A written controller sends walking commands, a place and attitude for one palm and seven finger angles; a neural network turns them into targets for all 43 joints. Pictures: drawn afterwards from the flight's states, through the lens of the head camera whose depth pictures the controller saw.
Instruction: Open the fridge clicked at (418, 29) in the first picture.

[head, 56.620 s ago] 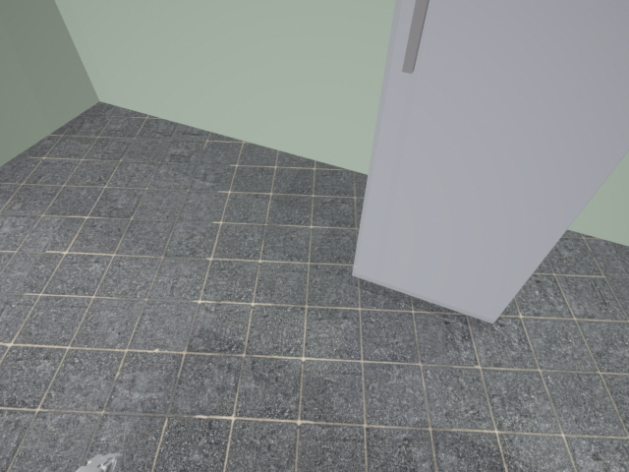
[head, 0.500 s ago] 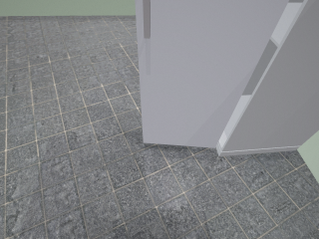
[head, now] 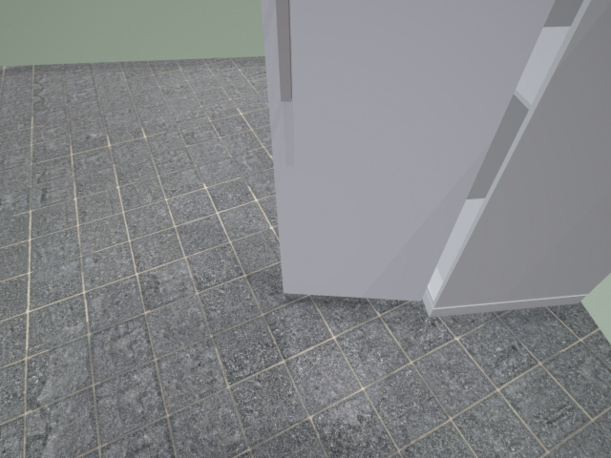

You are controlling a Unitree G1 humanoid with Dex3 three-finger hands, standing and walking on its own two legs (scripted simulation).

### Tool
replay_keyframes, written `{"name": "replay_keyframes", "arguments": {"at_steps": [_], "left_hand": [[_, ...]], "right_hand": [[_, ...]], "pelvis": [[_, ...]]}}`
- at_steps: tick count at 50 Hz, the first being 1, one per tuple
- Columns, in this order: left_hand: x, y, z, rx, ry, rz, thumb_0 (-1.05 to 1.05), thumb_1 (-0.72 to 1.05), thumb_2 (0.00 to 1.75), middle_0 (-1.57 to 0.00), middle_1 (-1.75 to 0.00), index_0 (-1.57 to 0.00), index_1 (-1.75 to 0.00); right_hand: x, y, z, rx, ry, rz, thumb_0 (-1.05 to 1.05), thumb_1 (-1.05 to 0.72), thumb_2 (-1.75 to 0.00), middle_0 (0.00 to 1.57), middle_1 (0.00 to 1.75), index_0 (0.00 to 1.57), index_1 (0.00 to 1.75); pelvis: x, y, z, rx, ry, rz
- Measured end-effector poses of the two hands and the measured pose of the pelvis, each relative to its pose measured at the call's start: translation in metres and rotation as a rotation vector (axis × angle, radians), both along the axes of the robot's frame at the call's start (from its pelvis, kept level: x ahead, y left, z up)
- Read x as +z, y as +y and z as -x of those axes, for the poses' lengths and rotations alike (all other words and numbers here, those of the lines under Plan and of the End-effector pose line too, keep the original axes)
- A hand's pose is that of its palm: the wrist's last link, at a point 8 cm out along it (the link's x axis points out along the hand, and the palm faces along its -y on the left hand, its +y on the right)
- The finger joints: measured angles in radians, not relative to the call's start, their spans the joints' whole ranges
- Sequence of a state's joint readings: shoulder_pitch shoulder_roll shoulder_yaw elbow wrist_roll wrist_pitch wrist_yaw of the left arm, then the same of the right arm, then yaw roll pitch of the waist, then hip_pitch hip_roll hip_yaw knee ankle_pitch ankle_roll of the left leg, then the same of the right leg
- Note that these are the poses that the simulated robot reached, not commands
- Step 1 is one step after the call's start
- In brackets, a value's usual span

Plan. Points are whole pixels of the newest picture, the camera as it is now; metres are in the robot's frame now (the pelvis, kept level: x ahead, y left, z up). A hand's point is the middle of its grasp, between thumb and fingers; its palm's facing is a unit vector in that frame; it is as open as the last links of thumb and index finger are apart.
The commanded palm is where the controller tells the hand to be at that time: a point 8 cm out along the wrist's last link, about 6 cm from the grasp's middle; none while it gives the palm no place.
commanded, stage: let the arm hang, fingers relaxed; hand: left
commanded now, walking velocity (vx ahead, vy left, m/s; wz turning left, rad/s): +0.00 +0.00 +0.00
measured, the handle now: (285, 32) +0.75 +0.07 +0.23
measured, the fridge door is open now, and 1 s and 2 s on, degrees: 80 80 80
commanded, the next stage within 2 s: look to check the result in 0.26 s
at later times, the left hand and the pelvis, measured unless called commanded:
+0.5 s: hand out of the picture +0.03 +0.21 -0.17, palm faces +0.00 -0.97 -0.24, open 7.4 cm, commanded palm none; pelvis +0.01 +0.01 +0.00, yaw +0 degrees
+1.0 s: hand out of the picture +0.08 +0.23 -0.16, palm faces -0.02 -0.96 -0.29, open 7.4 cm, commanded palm none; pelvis +0.02 +0.00 +0.00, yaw +0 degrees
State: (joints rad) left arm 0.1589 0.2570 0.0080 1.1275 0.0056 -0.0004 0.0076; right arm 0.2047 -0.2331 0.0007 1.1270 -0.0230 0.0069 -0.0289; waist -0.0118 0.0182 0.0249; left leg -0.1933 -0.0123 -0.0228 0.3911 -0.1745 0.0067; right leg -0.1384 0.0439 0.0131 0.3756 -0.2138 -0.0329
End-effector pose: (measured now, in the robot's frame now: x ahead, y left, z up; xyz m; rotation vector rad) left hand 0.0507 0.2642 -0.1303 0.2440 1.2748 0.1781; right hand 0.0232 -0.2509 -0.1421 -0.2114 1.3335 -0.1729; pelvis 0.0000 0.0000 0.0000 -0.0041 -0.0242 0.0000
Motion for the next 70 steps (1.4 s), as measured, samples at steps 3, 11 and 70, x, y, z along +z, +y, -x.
{"name": "replay_keyframes", "arguments": {"at_steps": [3,11,70], "left_hand": [[-0.002,-0.005,-0.008,-0.009,-0.02,0.019,0.01,0.91,0.9,-0.2,-0.3,-0.2,-0.3],[-0.007,-0.016,-0.008,-0.011,-0.012,0.057,0.0,0.91,0.9,-0.2,-0.3,-0.2,-0.3],[0.008,0.012,-0.044,-0.026,-0.018,-0.035,0.01,0.91,0.9,-0.2,-0.3,-0.2,-0.3]], "right_hand": [[0.002,0.001,-0.008,0.004,-0.022,0.004,0.01,-0.91,-0.9,0.2,0.3,0.2,0.3],[0.005,0.006,-0.017,0.012,-0.036,0.007,0.01,-0.91,-0.9,0.2,0.3,0.2,0.3],[0.018,-0.039,-0.062,0.031,-0.057,0.082,0.01,-0.9,-0.9,0.2,0.3,0.2,0.3]], "pelvis": [[0.0,0.001,-0.001,-0.001,-0.001,-0.001],[0.001,0.004,-0.003,-0.002,0.003,-0.002],[0.004,-0.006,-0.028,-0.007,0.011,-0.007]]}}
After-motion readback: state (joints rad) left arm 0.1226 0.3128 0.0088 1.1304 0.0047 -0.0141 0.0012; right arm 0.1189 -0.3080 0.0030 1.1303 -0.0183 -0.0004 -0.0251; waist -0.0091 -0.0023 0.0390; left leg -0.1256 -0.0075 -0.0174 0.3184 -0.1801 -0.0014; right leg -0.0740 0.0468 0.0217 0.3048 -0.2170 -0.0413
